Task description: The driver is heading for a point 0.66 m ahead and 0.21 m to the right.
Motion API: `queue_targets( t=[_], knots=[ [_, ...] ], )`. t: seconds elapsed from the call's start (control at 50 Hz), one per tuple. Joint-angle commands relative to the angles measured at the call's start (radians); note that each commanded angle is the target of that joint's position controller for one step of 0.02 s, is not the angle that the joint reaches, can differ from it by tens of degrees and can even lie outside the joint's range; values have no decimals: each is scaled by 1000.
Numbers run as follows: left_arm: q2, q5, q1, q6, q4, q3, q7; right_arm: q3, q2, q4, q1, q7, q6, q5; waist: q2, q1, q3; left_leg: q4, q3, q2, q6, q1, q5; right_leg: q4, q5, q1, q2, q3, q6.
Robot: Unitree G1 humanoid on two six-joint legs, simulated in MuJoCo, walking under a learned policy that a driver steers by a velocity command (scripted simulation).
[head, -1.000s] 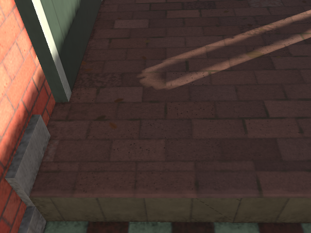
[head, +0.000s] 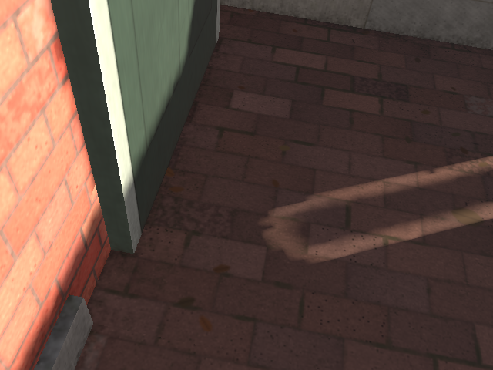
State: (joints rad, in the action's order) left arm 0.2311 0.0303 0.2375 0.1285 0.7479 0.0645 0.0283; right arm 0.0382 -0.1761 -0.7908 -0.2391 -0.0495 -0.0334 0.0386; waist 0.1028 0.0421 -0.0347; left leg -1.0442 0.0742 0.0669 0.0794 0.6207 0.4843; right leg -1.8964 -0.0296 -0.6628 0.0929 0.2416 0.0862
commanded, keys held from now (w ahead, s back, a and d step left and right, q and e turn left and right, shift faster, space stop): w+e+shift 0.68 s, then shift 0.32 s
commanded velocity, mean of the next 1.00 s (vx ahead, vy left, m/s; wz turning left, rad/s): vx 0.84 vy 0.00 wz -0.65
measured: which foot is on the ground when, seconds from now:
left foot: down 0.00-0.36, up 0.38-0.68, down 0.70-1.00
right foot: up 0.00-0.34, down 0.36-0.70, up 0.72-1.00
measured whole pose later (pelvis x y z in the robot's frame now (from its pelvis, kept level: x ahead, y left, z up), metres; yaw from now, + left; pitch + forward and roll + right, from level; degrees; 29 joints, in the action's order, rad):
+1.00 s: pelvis +0.71 -0.07 +0.24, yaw -41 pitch +3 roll +2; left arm 0.25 -0.03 0.15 -0.03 0.53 0.07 0.03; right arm 0.06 -0.28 -0.93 -0.49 -0.06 -0.05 -0.04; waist 0.06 -0.09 0.01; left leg -0.46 0.11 -0.06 -0.05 0.10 0.39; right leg -0.99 -0.14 -0.76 -0.03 0.09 -0.03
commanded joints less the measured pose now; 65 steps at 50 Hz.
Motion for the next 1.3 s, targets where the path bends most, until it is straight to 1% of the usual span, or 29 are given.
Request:
queue_targets(
  t=[0.02,0.12,0.16,0.22,0.28,0.34,0.36,0.38,0.4,0.42,0.44,0.48,0.54,0.58,0.64,0.68,0.72,0.74,0.76,0.8,0.82,0.86,0.94,1.0,1.08,1.12,1.14,1.2,1.3],
  knots=[
    [-148,1,-85,-25,-170,-54,-1,36,-77,-68,-138,-1,-63,0,-149,-19,55,636,-414,-286,13,-384,-104,-431,-80,-611,9,-13,53],
    [-195,-53,-193,-149,-232,-85,-30,-1,-87,-70,-23,48,-91,-55,-97,129,278,841,0,-213,-172,19,-207,-273,-184,-679,38,-114,48],
    [-136,-76,-434,-191,-261,-95,-15,-20,-81,-100,-186,16,-81,-85,-130,17,271,1147,80,-227,-85,86,-396,-45,-217,-469,59,-418,42],
    [-99,6,-396,-238,-218,-62,2,8,-170,-78,-327,-17,-87,-129,-124,8,20,963,198,-220,-130,-533,-1237,74,-385,-496,23,-516,115],
    [-37,-20,-363,-244,-203,-55,-8,30,-210,-37,-298,-71,-102,-132,-256,56,-229,714,184,-330,-109,-877,-2110,544,-348,-228,69,-556,136],
    [156,-31,-60,-235,-171,24,-6,67,-300,59,-144,-53,-99,-89,-396,172,-320,209,98,-407,-49,-886,-2305,787,-742,125,152,-378,151],
    [221,-39,-72,-208,-172,53,-2,82,-291,94,-117,-30,-99,-104,-295,174,-318,-137,75,-346,-40,-783,-2012,1012,-668,247,163,-267,201],
    [199,-53,-156,-189,-123,59,-10,57,-187,171,-31,23,-87,-97,51,128,-239,-563,43,-103,-113,-123,-742,1162,-601,540,86,51,326],
    [190,-32,-168,-175,-139,67,-41,21,-89,303,252,43,-112,-39,79,200,-144,-1237,-133,115,-171,338,-153,1402,-549,572,-88,592,526],
    [189,-20,-62,-143,-95,71,-50,6,-56,397,334,31,-121,-9,-128,181,-127,-1386,-264,77,-142,480,-103,1447,-435,570,-163,723,508],
    [214,-5,-11,-109,-50,74,-50,-9,-2,436,320,-5,-112,-40,-209,143,-16,-1435,-314,19,-146,570,16,1430,-197,504,-180,645,460],
    [181,25,77,-56,8,49,-68,-35,0,483,310,-23,-92,17,-285,39,87,-1337,-390,-52,-62,659,268,1431,-247,399,-152,557,316],
    [136,1,-39,-26,18,14,-44,-61,-50,491,364,-47,-47,19,-381,-95,194,-712,-207,-131,-90,357,171,1565,-333,-121,4,290,206],
    [180,-32,-65,-10,-12,33,-28,-54,-112,467,268,-36,-64,-19,-350,-111,37,-191,-124,-186,-138,-357,-323,1599,12,-368,17,181,185],
    [263,-23,33,-60,-6,74,-48,-72,-116,349,104,12,-38,-44,-100,-120,-58,337,-174,-171,-107,-521,-446,1438,-30,69,20,123,150],
    [252,-19,93,-76,-5,64,-15,-38,-198,274,-29,-14,-48,-83,-50,-166,-145,567,-139,-124,-131,-594,-330,1082,150,317,61,69,86],
    [92,-23,221,-67,-43,25,7,10,-305,198,-249,-9,-84,10,-332,-124,-356,469,-636,-554,28,-1010,-523,535,-494,-29,90,-78,-20],
    [125,-8,200,-88,-72,13,13,18,-286,199,-182,10,-82,3,-354,-100,-368,579,-877,-569,94,-937,-365,371,-422,-139,49,-147,-41],
    [127,31,117,-108,-72,9,15,-1,-175,198,-76,24,-90,-10,-251,-84,-235,573,-776,-516,95,-810,-283,284,-347,-213,-9,-151,-35],
    [54,11,17,-112,-79,-13,30,-9,-135,119,-78,39,-90,-44,-173,-58,-95,566,-561,-469,75,-625,-531,261,-297,-216,-20,-99,-40],
    [18,-77,114,-119,-152,0,-8,15,-129,83,-74,32,-69,-93,-387,-65,-39,603,-368,-347,73,-602,-660,254,-280,-295,-50,-116,-94],
    [33,-90,103,-141,-174,8,-30,0,-72,20,-66,4,-58,-83,-287,-34,-15,645,-303,-344,88,-538,-706,328,-310,-250,-83,-83,-110],
    [-9,-60,5,-163,-276,-7,-16,13,-145,13,17,-19,-53,-72,-166,16,52,709,-137,-353,47,-372,-848,783,-173,-114,-168,-70,-127],
    [-9,-60,-110,-155,-301,8,33,39,-278,-8,6,-6,-50,-75,-186,-24,6,791,-58,-308,54,-293,-818,1102,-4,283,-99,-245,-99],
    [71,-45,5,-149,-272,53,27,62,-309,-42,-82,13,-27,-91,-192,22,-30,511,19,-254,22,-454,-1063,1333,50,488,-32,-283,32],
    [197,-1,109,-121,-266,61,2,24,-196,-25,-257,30,-47,-15,192,4,-229,-120,20,-49,-102,-137,-36,1327,920,893,-400,155,281],
    [118,8,90,-97,-250,23,12,-2,-131,-69,-351,45,-55,-35,238,-47,-392,-293,-191,-47,-120,-139,233,1363,965,893,-494,278,370],
    [46,-40,-72,-90,-226,12,22,0,-137,-13,-103,7,-20,-41,-40,-73,-154,-95,-176,-142,-133,-57,38,1493,481,580,-341,111,212],
    [46,-21,-171,-109,-229,20,11,-23,-46,-62,-165,48,-2,-28,-6,-155,-190,480,-66,-94,-106,-456,-286,1473,400,364,-231,-113,129]
  ],
)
